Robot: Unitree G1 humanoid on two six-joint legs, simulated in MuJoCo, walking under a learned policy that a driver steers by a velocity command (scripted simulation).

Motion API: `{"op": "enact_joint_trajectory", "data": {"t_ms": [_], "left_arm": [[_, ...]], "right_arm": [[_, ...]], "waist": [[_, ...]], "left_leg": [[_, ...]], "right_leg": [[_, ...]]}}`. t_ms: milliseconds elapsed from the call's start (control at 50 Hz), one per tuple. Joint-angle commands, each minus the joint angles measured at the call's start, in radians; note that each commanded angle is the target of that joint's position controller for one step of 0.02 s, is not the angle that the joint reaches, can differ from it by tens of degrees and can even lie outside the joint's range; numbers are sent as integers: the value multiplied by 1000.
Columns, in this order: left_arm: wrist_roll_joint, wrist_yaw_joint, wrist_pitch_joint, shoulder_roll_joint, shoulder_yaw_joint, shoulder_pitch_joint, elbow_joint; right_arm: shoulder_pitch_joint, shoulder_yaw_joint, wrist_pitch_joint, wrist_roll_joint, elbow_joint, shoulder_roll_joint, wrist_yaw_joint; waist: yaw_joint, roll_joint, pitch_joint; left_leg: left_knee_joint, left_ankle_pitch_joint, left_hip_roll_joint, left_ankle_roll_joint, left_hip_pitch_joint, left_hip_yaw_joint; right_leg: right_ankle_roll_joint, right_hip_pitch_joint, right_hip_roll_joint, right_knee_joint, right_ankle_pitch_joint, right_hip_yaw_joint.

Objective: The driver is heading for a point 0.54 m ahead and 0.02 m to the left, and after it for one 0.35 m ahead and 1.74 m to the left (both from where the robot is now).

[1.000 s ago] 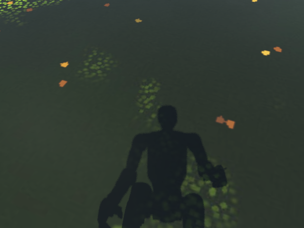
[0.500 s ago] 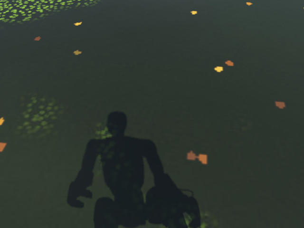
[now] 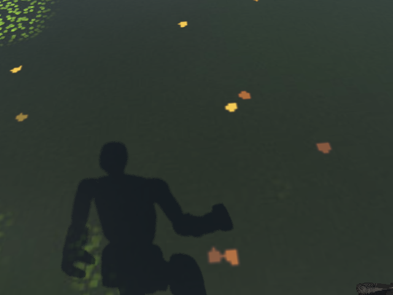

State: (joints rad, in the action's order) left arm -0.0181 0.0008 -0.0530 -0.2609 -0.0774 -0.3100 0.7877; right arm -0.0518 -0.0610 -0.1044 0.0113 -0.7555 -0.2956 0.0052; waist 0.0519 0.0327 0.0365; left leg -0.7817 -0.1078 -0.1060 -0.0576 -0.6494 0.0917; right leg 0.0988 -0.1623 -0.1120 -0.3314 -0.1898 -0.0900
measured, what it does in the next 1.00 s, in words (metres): walks ahead: left foot, then right foot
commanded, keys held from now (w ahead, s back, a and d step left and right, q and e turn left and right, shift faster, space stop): w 0.54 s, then q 0.46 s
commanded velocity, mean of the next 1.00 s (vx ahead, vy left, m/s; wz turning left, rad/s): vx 0.37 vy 0.00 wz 0.02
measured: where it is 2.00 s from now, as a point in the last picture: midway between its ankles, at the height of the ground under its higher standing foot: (221, 291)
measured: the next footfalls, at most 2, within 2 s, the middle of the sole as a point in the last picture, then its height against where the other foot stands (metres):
left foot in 0.20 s outside the picture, level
right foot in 0.68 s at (261, 270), level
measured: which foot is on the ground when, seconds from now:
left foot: up 0.00-0.18, down 0.20-0.70, up 0.72-1.00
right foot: down 0.00-0.22, up 0.24-0.66, down 0.68-1.00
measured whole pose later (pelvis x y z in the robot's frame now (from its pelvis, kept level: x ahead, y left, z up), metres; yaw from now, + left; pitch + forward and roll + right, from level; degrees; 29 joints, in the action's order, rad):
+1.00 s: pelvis +0.45 -0.01 -0.01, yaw +6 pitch +2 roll -2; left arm 0.02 0.02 -0.03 -0.27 -0.06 -0.12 0.79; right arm -0.21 -0.07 0.05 -0.01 -0.74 -0.31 0.02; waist 0.00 0.02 0.05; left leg -0.88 -0.31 -0.08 -0.05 -0.55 -0.02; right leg 0.02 -0.29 0.05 -0.40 -0.14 0.18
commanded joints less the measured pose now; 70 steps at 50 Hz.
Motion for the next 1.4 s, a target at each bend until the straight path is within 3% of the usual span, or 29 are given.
{"op": "enact_joint_trajectory", "data": {"t_ms": [20,120,180,200,220,240,260,280,320,460,580,620,660,680,700,720,740,780,820,880,1020,1080,1100,1120,1140,1160,1180,1220,1400], "left_arm": [[-4,14,-8,-177,-45,3,-65],[-1,16,-4,-153,-35,-66,-28],[7,15,3,-140,-28,-41,-34],[18,12,1,-106,-11,-33,-54],[-4,11,-13,-39,9,-182,-57],[-17,10,-23,-89,8,-181,-46],[-24,8,-24,-163,-10,-65,-61],[-13,9,-25,-160,-8,17,-82],[10,5,-26,-134,-11,55,-95],[16,-1,-23,-52,16,155,-125],[9,-24,-41,-49,21,329,-175],[17,-34,-53,-72,11,321,-181],[32,-30,-63,-115,-9,189,-139],[46,-20,-66,-171,-26,94,-117],[71,-4,-56,-250,-41,-24,-113],[52,-4,-30,-236,-35,-37,-120],[37,-3,-8,-183,-24,-13,-131],[23,4,5,-120,-2,112,-124],[41,2,6,-117,-2,217,-117],[50,7,-5,-130,-11,277,-105],[19,27,27,-186,-31,259,-57],[-5,25,45,-195,-36,258,-37],[-7,23,51,-169,-31,216,-17],[14,19,57,-121,-20,172,-7],[51,20,57,-96,-9,209,-59],[42,27,54,-133,-20,293,-76],[17,29,56,-143,-26,293,-76],[23,43,59,-159,-37,255,-42],[14,25,47,-112,-19,271,-48]], "right_arm": [[76,-2,-11,-9,73,-39,-9],[108,-12,-32,-15,96,-85,-33],[-64,-38,-44,-7,54,-134,-28],[-216,-51,-46,7,36,-180,-23],[-346,-78,-34,14,-3,-270,-26],[-374,-62,-29,-17,-24,-195,-37],[-313,-42,-24,-27,-11,-126,-35],[-244,-31,-15,-17,5,-105,-32],[-182,-13,-10,-1,8,-67,-32],[-235,-27,-6,-20,-34,-127,-16],[-344,-23,23,-32,-89,-134,-9],[-350,-25,40,-32,-98,-142,-1],[-304,-28,49,-36,-84,-154,6],[-298,-19,44,-26,-65,-130,7],[-330,6,33,1,-30,-56,4],[-472,21,30,-21,-48,-26,2],[-433,-11,40,-42,-57,-136,4],[-315,-20,77,-43,-28,-119,17],[-341,-24,129,-31,-26,-88,32],[-335,-28,154,-22,3,-64,38],[-194,-34,161,-20,91,-86,-4],[-216,-45,163,-16,97,-90,-16],[-239,-56,161,-10,91,-113,-11],[-261,-80,156,-8,99,-199,3],[-240,-93,152,2,141,-299,16],[-286,-85,127,26,137,-266,5],[-252,-78,107,23,136,-244,2],[-142,-62,100,-14,156,-183,13],[-141,-66,128,-16,193,-194,37]], "waist": [[11,-108,-33],[24,-138,-28],[-72,-149,-99],[-140,-82,-235],[-110,201,-376],[-127,239,-358],[-143,117,-197],[-127,37,-116],[-76,35,-35],[-84,38,-27],[-139,38,16],[-115,58,-9],[-32,64,-86],[7,26,-173],[29,-156,-330],[5,-340,-523],[28,-214,-487],[-19,-139,-242],[-84,-177,-140],[-111,-179,-113],[-69,-150,-128],[-93,-133,-117],[-94,-92,-113],[-74,111,-93],[-56,341,-61],[-130,221,-138],[-102,162,-131],[-56,90,-124],[-68,116,-145]], "left_leg": [[189,204,76,-11,145,-67],[289,146,75,48,143,-40],[341,81,94,121,365,-77],[305,99,-34,186,610,53],[360,-69,-247,360,977,478],[486,-314,-295,378,1010,705],[500,-397,-260,327,887,581],[514,-327,-217,293,753,449],[565,-137,-144,276,569,296],[647,137,-91,282,513,71],[579,256,-86,242,561,23],[489,362,-92,212,613,48],[344,469,-53,165,598,47],[197,377,9,122,505,18],[-132,-75,103,59,219,-30],[-405,-642,162,23,58,-10],[-491,-603,112,13,24,41],[-467,-485,48,-7,-38,-22],[-413,-394,24,-25,107,-47],[-316,-286,18,-20,171,-71],[-20,-186,16,32,254,-113],[183,-125,58,82,355,-163],[263,-55,78,112,421,-146],[394,211,-48,172,500,57],[433,421,-265,359,582,399],[456,373,-278,432,550,428],[455,321,-227,388,549,341],[436,247,-153,288,534,244],[419,162,-87,288,496,269]], "right_leg": [[129,-105,189,100,176,-135],[105,63,278,-2,146,-234],[62,92,235,-190,393,-216],[28,-15,179,-434,309,-159],[-57,-374,24,-805,-78,-48],[-63,-553,31,-932,-388,-97],[-56,-625,86,-986,-316,-106],[-53,-611,134,-961,-235,-57],[-55,-540,200,-834,-137,-26],[-101,-497,225,-475,98,42],[-98,-406,156,-220,247,76],[-77,-354,131,-162,219,64],[-41,-145,105,-83,301,80],[-7,62,177,-102,547,41],[96,420,432,-222,960,-166],[239,578,622,-222,1004,-384],[214,463,561,-165,799,-341],[155,201,463,-73,539,-170],[136,-78,412,38,342,-59],[149,-175,410,99,280,41],[121,-69,456,68,195,121],[53,-50,440,-34,120,155],[-1,-79,400,-115,42,185],[-91,-192,296,-346,-108,283],[-186,-489,133,-627,-467,283],[-172,-514,112,-800,-503,97],[-151,-534,129,-844,-419,54],[-139,-537,153,-807,-270,29],[-176,-349,92,-469,-148,14]]}}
